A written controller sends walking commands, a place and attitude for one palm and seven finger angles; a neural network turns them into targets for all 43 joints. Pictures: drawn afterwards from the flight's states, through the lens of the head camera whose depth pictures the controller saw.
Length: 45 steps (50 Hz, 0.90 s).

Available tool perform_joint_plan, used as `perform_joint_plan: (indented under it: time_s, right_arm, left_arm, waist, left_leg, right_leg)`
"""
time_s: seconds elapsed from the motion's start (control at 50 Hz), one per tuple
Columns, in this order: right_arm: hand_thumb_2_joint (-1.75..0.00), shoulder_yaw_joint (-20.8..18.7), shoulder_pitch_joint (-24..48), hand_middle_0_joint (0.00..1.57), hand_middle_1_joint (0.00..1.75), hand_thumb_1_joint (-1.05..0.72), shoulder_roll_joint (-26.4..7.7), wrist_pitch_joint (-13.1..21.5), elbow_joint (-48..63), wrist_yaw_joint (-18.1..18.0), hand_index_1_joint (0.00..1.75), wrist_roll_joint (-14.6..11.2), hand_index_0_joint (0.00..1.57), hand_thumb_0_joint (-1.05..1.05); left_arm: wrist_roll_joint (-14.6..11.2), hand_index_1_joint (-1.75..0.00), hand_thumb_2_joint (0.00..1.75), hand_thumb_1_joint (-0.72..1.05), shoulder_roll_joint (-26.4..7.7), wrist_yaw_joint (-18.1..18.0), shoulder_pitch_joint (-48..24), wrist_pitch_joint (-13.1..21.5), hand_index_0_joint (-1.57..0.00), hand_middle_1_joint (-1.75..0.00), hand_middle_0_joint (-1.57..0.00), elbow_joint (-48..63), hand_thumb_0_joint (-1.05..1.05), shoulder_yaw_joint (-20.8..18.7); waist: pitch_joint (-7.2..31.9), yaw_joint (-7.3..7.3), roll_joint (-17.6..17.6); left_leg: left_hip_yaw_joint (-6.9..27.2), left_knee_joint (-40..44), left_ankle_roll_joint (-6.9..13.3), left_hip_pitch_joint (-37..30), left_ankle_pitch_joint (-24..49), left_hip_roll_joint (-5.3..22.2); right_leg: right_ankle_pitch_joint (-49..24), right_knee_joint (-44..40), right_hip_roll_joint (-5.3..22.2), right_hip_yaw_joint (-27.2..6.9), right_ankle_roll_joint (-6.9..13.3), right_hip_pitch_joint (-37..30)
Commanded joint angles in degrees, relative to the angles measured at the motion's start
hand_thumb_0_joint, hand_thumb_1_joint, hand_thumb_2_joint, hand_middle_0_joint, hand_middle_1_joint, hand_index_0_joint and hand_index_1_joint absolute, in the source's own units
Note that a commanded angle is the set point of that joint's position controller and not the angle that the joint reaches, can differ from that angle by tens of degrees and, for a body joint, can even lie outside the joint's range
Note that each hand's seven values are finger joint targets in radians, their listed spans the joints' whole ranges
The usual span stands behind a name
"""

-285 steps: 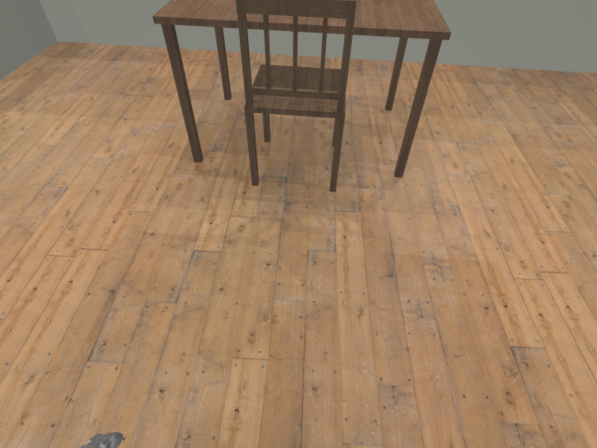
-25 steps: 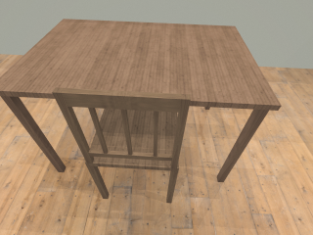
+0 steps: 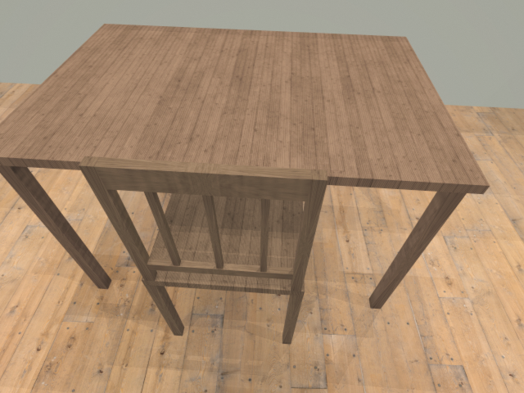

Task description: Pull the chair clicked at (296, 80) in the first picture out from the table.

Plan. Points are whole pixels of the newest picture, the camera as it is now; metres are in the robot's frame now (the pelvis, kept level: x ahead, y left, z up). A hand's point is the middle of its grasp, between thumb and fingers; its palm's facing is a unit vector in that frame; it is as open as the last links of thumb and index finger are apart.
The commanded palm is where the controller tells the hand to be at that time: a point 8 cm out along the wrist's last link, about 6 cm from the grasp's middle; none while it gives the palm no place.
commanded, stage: come to a stop and stand still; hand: left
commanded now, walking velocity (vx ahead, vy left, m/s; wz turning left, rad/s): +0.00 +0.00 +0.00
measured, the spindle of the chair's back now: (214, 234) +0.44 +0.13 -0.10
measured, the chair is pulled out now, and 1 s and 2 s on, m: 0.00 0.00 0.00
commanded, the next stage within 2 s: look again from close up in 0.16 s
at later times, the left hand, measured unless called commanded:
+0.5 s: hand out of the picture +0.01 +0.20 -0.19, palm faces +0.03 -0.98 -0.20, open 7.4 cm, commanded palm none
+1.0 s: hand out of the picture -0.03 +0.22 -0.18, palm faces +0.01 -0.98 -0.22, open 7.4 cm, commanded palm none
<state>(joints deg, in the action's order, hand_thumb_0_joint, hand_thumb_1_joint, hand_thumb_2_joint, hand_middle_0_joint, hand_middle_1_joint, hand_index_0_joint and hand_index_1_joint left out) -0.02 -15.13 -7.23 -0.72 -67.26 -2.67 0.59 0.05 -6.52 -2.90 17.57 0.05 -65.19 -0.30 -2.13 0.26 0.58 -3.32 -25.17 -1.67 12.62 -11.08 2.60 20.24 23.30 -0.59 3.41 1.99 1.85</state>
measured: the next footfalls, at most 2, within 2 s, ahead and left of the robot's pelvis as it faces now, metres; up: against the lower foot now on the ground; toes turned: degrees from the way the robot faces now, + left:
none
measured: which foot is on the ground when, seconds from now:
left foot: down 0.00-1.00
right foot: down 0.00-1.00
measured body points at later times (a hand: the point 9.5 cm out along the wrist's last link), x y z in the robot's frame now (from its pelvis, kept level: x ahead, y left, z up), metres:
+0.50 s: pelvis +0.00 +0.02 -0.01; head +0.02 +0.03 +0.44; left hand +0.01 +0.25 -0.17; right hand +0.04 -0.21 -0.16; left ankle +0.03 +0.14 -0.74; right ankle -0.08 -0.09 -0.74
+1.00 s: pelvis -0.01 +0.04 +0.00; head +0.00 +0.05 +0.45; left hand -0.02 +0.27 -0.16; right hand +0.01 -0.19 -0.16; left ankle +0.02 +0.14 -0.74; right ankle -0.08 -0.09 -0.74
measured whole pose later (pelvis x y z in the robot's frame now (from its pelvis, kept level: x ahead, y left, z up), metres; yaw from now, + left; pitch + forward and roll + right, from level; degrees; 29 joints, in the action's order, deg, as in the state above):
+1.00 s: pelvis -0.01 +0.04 +0.00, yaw -1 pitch +0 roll +1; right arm 0.6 -15.0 -9.8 0.5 -61.1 -0.7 0.4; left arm 0.8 -10.6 -2.3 20.1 -0.1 -59.4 0.6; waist -1.9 0.5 1.3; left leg -4.2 -26.7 2.2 15.1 -11.3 -1.1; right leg 20.5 26.2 2.7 1.9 -1.3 5.2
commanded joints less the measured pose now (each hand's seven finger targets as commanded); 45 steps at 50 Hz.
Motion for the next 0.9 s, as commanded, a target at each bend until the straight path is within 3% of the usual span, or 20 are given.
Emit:
perform_joint_plan:
  time_s: [0.0,0.08,0.16,0.22,0.24,0.26,0.28,0.3,0.32,0.34,0.36,0.38,0.4,0.42,0.46,0.5,0.6,0.66,0.76,0.88]
  right_arm:
    - [-0.90,-0.7,-2.7,0.20,0.30,-0.90,-4.5,1.0,1.8,-0.1,0.30,-0.3,0.20,0.00]
    - [-0.90,-0.5,-1.8,0.20,0.30,-0.90,-5.1,0.9,2.3,-0.2,0.30,-0.4,0.20,0.00]
    - [-0.90,-0.4,-1.1,0.20,0.30,-0.90,-5.7,1.1,2.8,-0.3,0.30,-0.2,0.20,0.00]
    - [-0.90,-0.3,-0.6,0.20,0.30,-0.90,-5.9,1.0,2.9,-0.2,0.30,-0.3,0.20,0.00]
    - [-0.90,-0.7,4.4,0.20,0.30,-0.90,-7.8,2.3,7.6,1.0,0.30,-0.5,0.20,0.00]
    - [-0.90,-0.6,1.0,0.20,0.30,-0.90,-4.7,1.9,9.4,1.5,0.30,-0.1,0.20,0.00]
    - [-0.90,-1.0,0.6,0.20,0.30,-0.90,-5.3,1.4,9.2,1.5,0.30,0.4,0.20,0.00]
    - [-0.90,-1.0,-1.5,0.20,0.30,-0.90,-5.4,1.4,9.3,1.4,0.30,0.2,0.20,0.00]
    - [-0.90,-1.0,-3.2,0.20,0.30,-0.90,-6.0,1.9,9.5,1.5,0.30,0.2,0.20,0.00]
    - [-0.90,-1.2,-3.6,0.20,0.30,-0.90,-7.0,2.3,9.8,1.3,0.30,0.1,0.20,0.00]
    - [-0.90,-1.3,-3.9,0.20,0.30,-0.90,-8.2,2.5,9.9,1.1,0.30,0.2,0.20,0.00]
    - [-0.90,-1.1,-3.2,0.20,0.30,-0.90,-8.6,2.8,9.7,0.9,0.30,0.2,0.20,0.00]
    - [-0.90,-1.1,-3.0,0.20,0.30,-0.90,-8.3,2.5,10.0,0.9,0.30,0.1,0.20,0.00]
    - [-0.90,-1.0,-1.9,0.20,0.30,-0.90,-8.2,2.2,10.4,0.8,0.30,0.0,0.20,0.00]
    - [-0.90,-0.9,-1.0,0.20,0.30,-0.90,-8.1,1.9,11.0,0.9,0.30,0.0,0.20,0.00]
    - [-0.90,-0.8,-0.8,0.20,0.30,-0.90,-8.3,2.0,11.2,1.0,0.30,0.0,0.20,0.00]
    - [-0.90,-1.0,-0.1,0.20,0.30,-0.90,-9.3,1.8,11.3,1.5,0.30,0.1,0.20,0.00]
    - [-0.90,-1.1,-0.1,0.20,0.30,-0.90,-9.8,1.9,11.6,1.7,0.30,0.2,0.20,0.00]
    - [-0.90,-1.0,-0.4,0.20,0.30,-0.90,-9.9,2.3,11.0,1.8,0.30,-0.1,0.20,0.00]
    - [-0.90,-0.6,-1.2,0.20,0.30,-0.90,-9.1,2.6,9.4,1.6,0.30,-0.4,0.20,0.00]
  left_arm:
    - [0.4,-0.30,0.90,0.90,-5.3,-0.1,5.8,0.4,-0.20,-0.30,-0.20,0.3,0.00,-0.4]
    - [0.4,-0.30,0.90,0.90,-6.1,0.0,5.7,0.5,-0.20,-0.30,-0.20,0.2,0.00,-0.5]
    - [0.4,-0.30,0.90,0.90,-6.3,0.0,5.7,0.6,-0.20,-0.30,-0.20,-0.1,0.00,-0.5]
    - [0.3,-0.30,0.90,0.90,-6.5,0.1,5.6,0.5,-0.20,-0.30,-0.20,0.0,0.00,-0.5]
    - [1.8,-0.30,0.90,0.90,-7.8,-2.0,9.4,3.0,-0.20,-0.30,-0.20,0.5,0.00,-0.2]
    - [1.8,-0.30,0.90,0.90,-9.9,-1.5,6.5,3.5,-0.20,-0.30,-0.20,3.3,0.00,-0.9]
    - [1.6,-0.30,0.90,0.90,-11.1,-0.9,4.1,3.4,-0.20,-0.30,-0.20,4.7,0.00,-1.2]
    - [1.3,-0.30,0.90,0.90,-9.7,-0.8,3.7,3.5,-0.20,-0.30,-0.20,5.0,0.00,-0.7]
    - [1.2,-0.30,0.90,0.90,-8.8,-0.8,3.2,3.6,-0.20,-0.30,-0.20,5.9,0.00,-0.6]
    - [1.0,-0.30,0.90,0.90,-8.2,-0.8,3.7,3.4,-0.20,-0.30,-0.20,6.6,0.00,-0.7]
    - [0.8,-0.30,0.90,0.90,-7.5,-0.9,4.5,3.1,-0.20,-0.30,-0.20,7.2,0.00,-0.6]
    - [1.0,-0.30,0.90,0.90,-7.4,-0.8,5.6,2.8,-0.20,-0.30,-0.20,7.4,0.00,-0.6]
    - [0.9,-0.30,0.90,0.90,-8.0,-0.7,5.7,2.4,-0.20,-0.30,-0.20,7.6,0.00,-0.8]
    - [0.9,-0.30,0.90,0.90,-8.1,-0.6,5.8,2.0,-0.20,-0.30,-0.20,7.7,0.00,-0.8]
    - [1.0,-0.30,0.90,0.90,-8.0,-0.4,5.2,1.4,-0.20,-0.30,-0.20,8.1,0.00,-0.6]
    - [1.0,-0.30,0.90,0.90,-8.2,-0.2,4.7,1.3,-0.20,-0.30,-0.20,8.6,0.00,-0.5]
    - [1.0,-0.30,0.90,0.90,-9.1,0.3,3.8,0.4,-0.20,-0.30,-0.20,9.7,0.00,-0.4]
    - [1.1,-0.30,0.90,0.90,-9.4,0.4,4.1,0.4,-0.20,-0.30,-0.20,9.9,0.00,-0.4]
    - [1.1,-0.30,0.90,0.90,-9.6,0.6,4.9,0.7,-0.20,-0.30,-0.20,9.4,0.00,-0.2]
    - [1.1,-0.30,0.90,0.90,-9.4,0.6,5.7,1.1,-0.20,-0.30,-0.20,8.3,0.00,0.1]
  waist:
    - [-3.1,-0.13,0.7]
    - [-3.2,0.02,0.0]
    - [-0.2,-0.10,-0.7]
    - [-1.3,0.04,-0.6]
    - [-4.2,1.67,0.6]
    - [-2.4,-1.71,3.1]
    - [-0.8,-1.62,2.6]
    - [1.4,-2.51,5.4]
    - [4.0,-3.03,6.4]
    - [6.0,-2.62,6.0]
    - [6.2,-2.06,3.9]
    - [5.1,-1.16,-1.6]
    - [5.0,-1.14,-4.4]
    - [2.5,-0.56,-5.2]
    - [-0.5,-0.57,-1.9]
    - [-1.3,-0.47,0.2]
    - [-4.0,0.17,-2.6]
    - [-1.8,0.36,-3.1]
    - [1.2,0.55,-2.7]
    - [0.0,0.31,0.0]
  left_leg:
    - [4.0,1.2,2.5,-5.2,14.2,3.6]
    - [4.0,1.5,2.6,-5.5,14.2,3.6]
    - [3.9,1.0,2.6,-7.4,17.1,3.6]
    - [3.9,1.4,2.5,-6.9,15.8,3.6]
    - [0.3,-13.1,1.5,-0.5,13.1,2.7]
    - [1.9,-12.7,2.5,5.0,-5.2,0.7]
    - [0.2,-10.0,3.1,4.4,-6.1,-0.1]
    - [0.5,-9.3,3.1,2.6,-4.7,0.3]
    - [1.9,-8.1,3.4,1.6,1.7,0.3]
    - [3.0,-7.5,4.0,-0.4,9.2,1.3]
    - [4.1,-7.8,4.7,-2.0,15.5,2.6]
    - [4.1,-8.8,4.8,-2.5,20.1,3.0]
    - [5.2,-8.3,4.9,-2.6,20.8,3.4]
    - [5.7,-7.6,4.9,-1.3,19.9,3.5]
    - [6.3,-5.7,4.7,0.9,14.7,3.4]
    - [6.6,-4.6,4.6,1.2,12.8,2.9]
    - [9.1,2.2,5.0,3.7,-1.0,2.9]
    - [9.8,4.3,5.1,2.1,-3.2,3.3]
    - [9.7,5.0,5.2,-1.1,-0.4,3.6]
    - [7.8,3.6,5.0,-3.1,6.2,3.0]
  right_leg:
    - [-21.4,-5.1,6.8,-4.9,-1.1,8.1]
    - [-21.7,-5.6,6.8,-4.8,-1.2,7.5]
    - [-25.3,-4.9,7.2,-5.0,-1.1,5.8]
    - [-24.6,-5.3,7.3,-4.7,-1.2,5.9]
    - [-49.4,-6.3,10.5,-10.4,-4.8,10.9]
    - [-53.7,-1.6,12.3,-8.8,-1.9,6.0]
    - [-55.9,0.3,12.7,-7.8,0.2,3.5]
    - [-48.5,1.1,11.3,-6.3,1.3,5.3]
    - [-46.9,3.6,9.2,-5.1,1.4,3.8]
    - [-44.7,5.6,7.9,-4.4,1.1,3.5]
    - [-38.7,6.2,6.8,-4.4,1.0,5.2]
    - [-36.1,6.0,6.6,-4.2,0.8,6.5]
    - [-29.4,5.4,6.1,-4.2,0.9,6.9]
    - [-23.9,4.1,5.6,-4.4,0.8,8.1]
    - [-17.0,2.3,5.1,-4.6,0.9,9.4]
    - [-16.0,1.9,5.2,-4.8,0.8,9.7]
    - [-1.0,0.2,4.3,-4.1,0.2,11.4]
    - [-0.6,0.5,4.4,-3.5,-0.2,11.0]
    - [-3.0,-0.3,5.1,-3.4,-0.6,10.2]
    - [-7.4,-2.0,6.1,-4.3,-0.5,10.6]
